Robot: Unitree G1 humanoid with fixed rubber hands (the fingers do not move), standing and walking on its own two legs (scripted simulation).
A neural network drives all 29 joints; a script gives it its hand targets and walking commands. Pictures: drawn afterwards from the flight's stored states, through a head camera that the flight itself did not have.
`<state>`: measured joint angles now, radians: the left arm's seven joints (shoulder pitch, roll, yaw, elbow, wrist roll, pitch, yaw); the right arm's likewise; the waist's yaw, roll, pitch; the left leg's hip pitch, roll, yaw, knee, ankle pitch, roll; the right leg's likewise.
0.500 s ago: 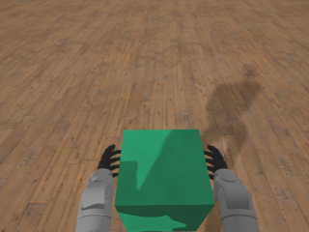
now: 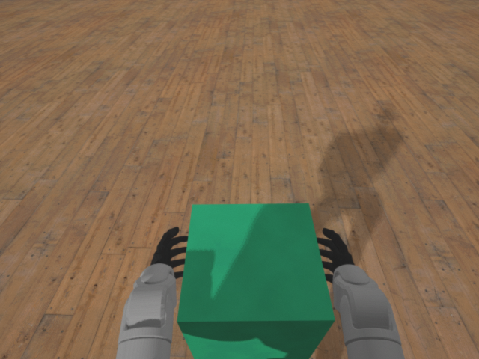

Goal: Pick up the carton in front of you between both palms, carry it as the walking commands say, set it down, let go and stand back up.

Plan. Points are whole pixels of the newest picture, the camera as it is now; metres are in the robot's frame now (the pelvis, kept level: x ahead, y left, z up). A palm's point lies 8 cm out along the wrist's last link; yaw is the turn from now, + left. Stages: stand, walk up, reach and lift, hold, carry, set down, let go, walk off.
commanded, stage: hold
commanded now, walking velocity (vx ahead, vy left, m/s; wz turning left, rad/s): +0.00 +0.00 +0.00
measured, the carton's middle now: (250, 287) +0.29 +0.00 -0.04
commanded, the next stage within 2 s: set down in 0.16 s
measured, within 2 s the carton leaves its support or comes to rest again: neither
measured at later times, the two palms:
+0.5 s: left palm (179, 262) +0.32 +0.14 +0.00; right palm (344, 278) +0.29 -0.16 +0.00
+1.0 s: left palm (199, 292) +0.37 +0.12 -0.20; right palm (323, 295) +0.36 -0.18 -0.19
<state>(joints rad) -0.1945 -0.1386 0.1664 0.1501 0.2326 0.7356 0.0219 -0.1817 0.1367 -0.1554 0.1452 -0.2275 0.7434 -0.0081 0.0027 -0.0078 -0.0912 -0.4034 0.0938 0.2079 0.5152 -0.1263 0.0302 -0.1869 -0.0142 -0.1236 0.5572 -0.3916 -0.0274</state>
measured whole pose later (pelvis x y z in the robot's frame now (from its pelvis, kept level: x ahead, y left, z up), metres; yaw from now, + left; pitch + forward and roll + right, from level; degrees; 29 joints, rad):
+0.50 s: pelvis -0.03 +0.03 +0.00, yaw -10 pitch -2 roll +0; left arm -0.50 -0.21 0.47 0.45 0.37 0.52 0.02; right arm -0.56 0.14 -0.46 0.65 -0.40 0.42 0.08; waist 0.05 -0.06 0.13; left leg -0.37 -0.02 0.00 0.55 -0.15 0.01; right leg -0.25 0.02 0.07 0.65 -0.37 -0.02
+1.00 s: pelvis -0.06 +0.03 -0.13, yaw -12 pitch +35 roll +0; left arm -0.69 -0.17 0.47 0.44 0.23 0.24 0.10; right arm -0.83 0.00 -0.36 0.70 -0.19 0.20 0.04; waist 0.05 -0.07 -0.08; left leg -1.50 0.01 -0.01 1.15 -0.26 -0.01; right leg -1.38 0.08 0.06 1.29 -0.52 0.01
